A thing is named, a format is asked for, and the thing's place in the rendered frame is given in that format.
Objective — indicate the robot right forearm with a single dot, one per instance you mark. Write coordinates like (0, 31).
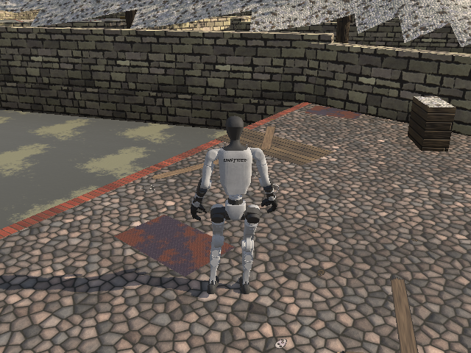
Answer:
(269, 191)

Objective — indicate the robot left hand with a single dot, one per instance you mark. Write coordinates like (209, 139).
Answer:
(195, 210)

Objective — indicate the left robot foot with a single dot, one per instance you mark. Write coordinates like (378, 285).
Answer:
(211, 287)

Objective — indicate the robot left upper arm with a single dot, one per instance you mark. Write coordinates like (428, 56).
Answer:
(207, 170)

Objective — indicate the robot right hand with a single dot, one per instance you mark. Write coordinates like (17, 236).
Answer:
(267, 202)

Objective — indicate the robot left forearm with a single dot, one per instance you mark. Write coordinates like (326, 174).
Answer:
(199, 195)

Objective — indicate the robot right shin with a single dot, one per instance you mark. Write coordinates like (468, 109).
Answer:
(247, 259)

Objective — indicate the robot right upper arm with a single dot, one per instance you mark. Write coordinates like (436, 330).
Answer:
(261, 164)

